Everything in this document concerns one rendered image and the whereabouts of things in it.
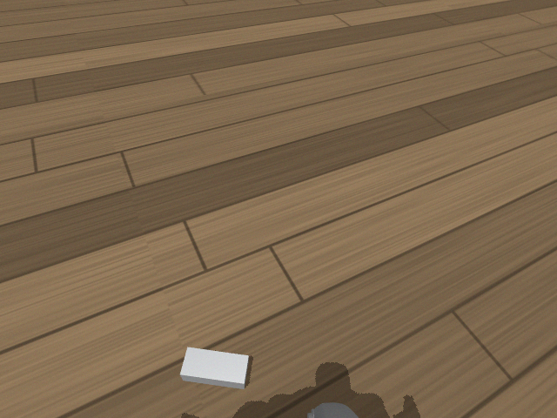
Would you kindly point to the carton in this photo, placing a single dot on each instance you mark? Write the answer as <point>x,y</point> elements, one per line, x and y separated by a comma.
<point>215,368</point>

